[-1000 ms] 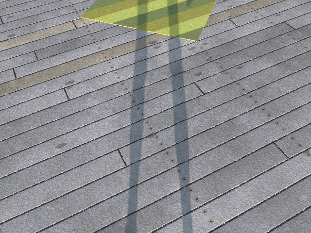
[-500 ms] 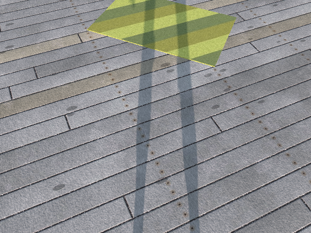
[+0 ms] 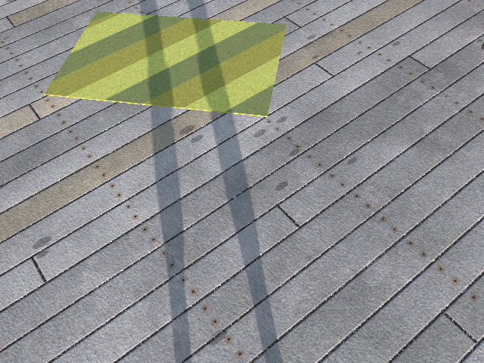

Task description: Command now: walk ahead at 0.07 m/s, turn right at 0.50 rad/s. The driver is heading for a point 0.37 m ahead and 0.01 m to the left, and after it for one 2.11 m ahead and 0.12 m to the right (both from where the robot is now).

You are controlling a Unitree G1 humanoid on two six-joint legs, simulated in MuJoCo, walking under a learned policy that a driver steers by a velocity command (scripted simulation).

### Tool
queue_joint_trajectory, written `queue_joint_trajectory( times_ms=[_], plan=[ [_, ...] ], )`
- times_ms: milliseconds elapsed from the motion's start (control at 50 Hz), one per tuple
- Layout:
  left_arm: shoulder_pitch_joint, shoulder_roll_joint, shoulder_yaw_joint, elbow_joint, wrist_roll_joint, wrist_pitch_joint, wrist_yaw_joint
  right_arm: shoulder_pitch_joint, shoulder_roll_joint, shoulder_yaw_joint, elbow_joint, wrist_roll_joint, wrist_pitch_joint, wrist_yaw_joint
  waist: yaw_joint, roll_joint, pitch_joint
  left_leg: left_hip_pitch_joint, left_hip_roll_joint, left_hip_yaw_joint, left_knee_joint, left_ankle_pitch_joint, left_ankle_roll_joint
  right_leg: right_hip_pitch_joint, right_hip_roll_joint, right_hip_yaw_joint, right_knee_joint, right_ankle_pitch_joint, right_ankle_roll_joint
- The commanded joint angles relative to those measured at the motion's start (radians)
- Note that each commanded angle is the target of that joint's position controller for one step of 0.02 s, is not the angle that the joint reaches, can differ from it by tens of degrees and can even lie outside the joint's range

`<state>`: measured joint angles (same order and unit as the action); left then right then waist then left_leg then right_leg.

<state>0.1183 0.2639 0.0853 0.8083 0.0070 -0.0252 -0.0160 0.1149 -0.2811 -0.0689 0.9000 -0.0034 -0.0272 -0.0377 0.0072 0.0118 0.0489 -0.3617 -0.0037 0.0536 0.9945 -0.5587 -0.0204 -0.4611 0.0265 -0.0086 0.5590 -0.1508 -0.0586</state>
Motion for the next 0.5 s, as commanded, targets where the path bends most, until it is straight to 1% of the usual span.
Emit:
queue_joint_trajectory(
  times_ms=[20, 40, 60, 80, 100, 120, 140, 180, 220, 260, 320, 340, 360, 380, 400, 420, 440, 460, 480, 500],
  plan=[
    [0.048, 0.161, 0.039, -0.076, -0.015, -0.005, 0.013, 0.026, -0.094, -0.019, -0.064, 0.014, 0.0, 0.001, 0.007, -0.044, -0.227, -0.309, 0.024, -0.132, 0.248, 0.024, -0.001, 0.396, -0.289, 0.409, -0.212, 0.316, -0.227],
    [0.016, 0.145, 0.033, -0.088, -0.02, 0.004, 0.021, 0.005, -0.113, -0.028, -0.069, -0.004, 0.011, -0.011, 0.0, -0.029, -0.182, -0.288, 0.04, -0.132, 0.191, 0.08, -0.005, 0.305, -0.267, 0.386, -0.247, 0.182, -0.203],
    [0.015, 0.148, 0.032, -0.091, -0.013, 0.008, 0.026, -0.004, -0.118, -0.032, -0.079, -0.007, 0.018, -0.016, -0.013, -0.086, -0.159, -0.228, 0.037, -0.129, 0.157, 0.107, -0.009, 0.222, -0.234, 0.364, -0.257, 0.187, -0.2],
    [0.003, 0.159, 0.035, -0.097, -0.003, 0.013, 0.031, 0.021, -0.107, -0.032, -0.08, -0.005, 0.021, -0.019, -0.032, -0.125, -0.167, -0.206, 0.024, -0.126, 0.115, 0.138, -0.016, 0.204, -0.218, 0.352, -0.261, 0.164, -0.198],
    [0.009, 0.157, 0.036, -0.101, -0.002, 0.015, 0.036, 0.027, -0.096, -0.031, -0.076, -0.003, 0.02, -0.021, -0.028, -0.129, -0.175, -0.192, 0.016, -0.121, 0.063, 0.155, -0.022, 0.202, -0.195, 0.339, -0.262, 0.16, -0.189],
    [0.021, 0.163, 0.039, -0.103, -0.005, 0.015, 0.042, 0.021, -0.087, -0.029, -0.077, 0.0, 0.019, -0.024, -0.022, -0.127, -0.181, -0.192, 0.004, -0.119, 0.016, 0.172, -0.028, 0.213, -0.185, 0.337, -0.258, 0.16, -0.18],
    [0.034, 0.17, 0.041, -0.105, -0.009, 0.016, 0.045, 0.013, -0.078, -0.026, -0.08, 0.0, 0.019, -0.026, -0.014, -0.122, -0.19, -0.193, 0.001, -0.125, -0.023, 0.183, -0.035, 0.226, -0.188, 0.351, -0.254, 0.153, -0.179],
    [0.037, 0.183, 0.045, -0.113, -0.014, 0.02, 0.053, -0.004, -0.074, -0.024, -0.088, -0.002, 0.021, -0.027, -0.004, -0.123, -0.198, -0.177, -0.002, -0.139, -0.091, 0.213, -0.044, 0.227, -0.184, 0.376, -0.256, 0.058, -0.168],
    [0.028, 0.183, 0.045, -0.123, -0.013, 0.027, 0.057, -0.02, -0.077, -0.023, -0.096, 0.002, 0.02, -0.024, 0.004, -0.142, -0.183, -0.155, -0.01, -0.146, -0.151, 0.231, -0.048, 0.208, -0.171, 0.404, -0.268, -0.054, -0.156],
    [0.026, 0.183, 0.045, -0.13, -0.011, 0.034, 0.059, -0.028, -0.082, -0.024, -0.102, 0.005, 0.014, -0.019, 0.011, -0.159, -0.169, -0.126, -0.019, -0.151, -0.209, 0.229, -0.047, 0.199, -0.165, 0.438, -0.272, -0.104, -0.15],
    [0.028, 0.168, 0.036, -0.138, -0.005, 0.044, 0.06, 0.007, -0.09, -0.023, -0.095, 0.011, 0.0, -0.005, 0.013, -0.174, -0.178, -0.057, -0.014, -0.136, -0.299, 0.219, -0.036, 0.222, -0.174, 0.459, -0.245, -0.044, -0.144],
    [0.028, 0.163, 0.032, -0.139, -0.005, 0.047, 0.06, 0.022, -0.09, -0.022, -0.092, 0.012, -0.004, 0.002, 0.007, -0.176, -0.18, -0.021, -0.014, -0.127, -0.349, 0.228, -0.028, 0.226, -0.172, 0.465, -0.229, -0.005, -0.14],
    [0.02, 0.158, 0.027, -0.142, -0.009, 0.052, 0.061, 0.05, -0.085, -0.021, -0.085, 0.012, -0.009, 0.009, -0.011, -0.17, -0.181, 0.036, -0.016, -0.11, -0.435, 0.272, -0.014, 0.218, -0.16, 0.458, -0.205, 0.026, -0.128],
    [0.022, 0.15, 0.021, -0.142, -0.015, 0.057, 0.063, 0.083, -0.084, -0.021, -0.074, 0.009, -0.013, 0.017, -0.032, -0.16, -0.174, 0.112, -0.013, -0.093, -0.551, 0.348, 0.006, 0.194, -0.135, 0.439, -0.179, 0.031, -0.103],
    [0.055, 0.131, 0.014, -0.136, -0.016, 0.06, 0.066, 0.101, -0.12, -0.028, -0.073, -0.005, -0.013, 0.02, -0.028, -0.107, -0.168, 0.195, 0.064, -0.148, -0.623, 0.406, 0.039, 0.135, -0.091, 0.398, -0.119, -0.03, -0.058],
    [0.095, 0.081, 0.001, -0.136, -0.007, 0.058, 0.064, 0.093, -0.182, -0.036, -0.087, -0.027, -0.008, 0.017, 0.011, 0.114, -0.166, 0.271, 0.268, -0.352, -0.683, 0.519, 0.116, 0.014, 0.032, 0.256, 0.101, -0.253, -0.001],
    [0.047, 0.129, 0.019, -0.179, -0.013, 0.043, 0.062, 0.068, -0.21, -0.039, -0.096, -0.058, -0.008, 0.02, 0.01, 0.307, -0.099, 0.158, 0.397, -0.556, -0.727, 0.63, 0.279, -0.091, 0.117, 0.157, 0.247, -0.461, 0.041],
    [0.044, 0.2, 0.04, -0.156, -0.004, 0.035, 0.059, 0.025, -0.169, -0.031, -0.122, -0.051, -0.014, 0.017, 0.0, 0.201, -0.095, 0.138, 0.385, -0.526, -0.725, 0.634, 0.306, -0.079, 0.083, 0.208, 0.423, -0.436, 0.063],
    [0.069, 0.204, 0.048, -0.132, -0.012, 0.038, 0.056, -0.006, -0.152, -0.028, -0.129, -0.031, -0.016, 0.013, 0.017, 0.143, -0.094, 0.152, 0.33, -0.435, -0.698, 0.645, 0.263, -0.091, 0.089, 0.207, 0.501, -0.379, 0.075],
    [0.098, 0.169, 0.044, -0.101, -0.01, 0.049, 0.06, -0.023, -0.135, -0.023, -0.134, -0.013, -0.016, 0.011, 0.028, 0.106, -0.094, 0.169, 0.277, -0.364, -0.68, 0.629, 0.223, -0.089, 0.08, 0.201, 0.54, -0.34, 0.094]
  ],
)
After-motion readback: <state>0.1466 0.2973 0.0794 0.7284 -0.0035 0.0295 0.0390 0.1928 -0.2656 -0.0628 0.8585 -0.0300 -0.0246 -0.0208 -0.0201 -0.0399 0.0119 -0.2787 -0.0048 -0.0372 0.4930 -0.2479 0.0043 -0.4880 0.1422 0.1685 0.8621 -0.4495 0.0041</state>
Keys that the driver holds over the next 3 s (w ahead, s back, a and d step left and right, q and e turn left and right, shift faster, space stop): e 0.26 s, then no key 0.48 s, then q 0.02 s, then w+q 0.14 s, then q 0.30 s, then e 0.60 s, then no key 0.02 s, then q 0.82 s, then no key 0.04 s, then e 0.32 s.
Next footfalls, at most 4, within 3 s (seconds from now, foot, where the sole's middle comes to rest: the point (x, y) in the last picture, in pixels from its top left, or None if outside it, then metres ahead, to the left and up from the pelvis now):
0.40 left None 0.11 0.14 -0.76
0.72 right None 0.03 -0.11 -0.76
1.12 left None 0.21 0.15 -0.76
1.72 right None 0.19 -0.06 -0.76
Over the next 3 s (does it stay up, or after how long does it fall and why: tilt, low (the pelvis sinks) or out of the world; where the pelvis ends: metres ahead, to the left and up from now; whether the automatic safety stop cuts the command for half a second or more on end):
stays up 0.25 0.03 0.01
